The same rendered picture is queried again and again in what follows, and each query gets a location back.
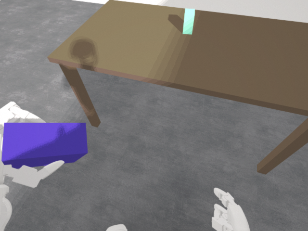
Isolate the sponge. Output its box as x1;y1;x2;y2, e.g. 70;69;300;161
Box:
1;123;88;169

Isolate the table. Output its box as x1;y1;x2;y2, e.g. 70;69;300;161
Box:
47;0;308;174

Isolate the right robot hand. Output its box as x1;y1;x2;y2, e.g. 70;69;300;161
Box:
212;188;250;231

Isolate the left robot hand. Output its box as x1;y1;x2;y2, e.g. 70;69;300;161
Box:
0;102;64;188

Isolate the robot left forearm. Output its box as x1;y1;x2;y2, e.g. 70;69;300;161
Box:
0;184;12;231

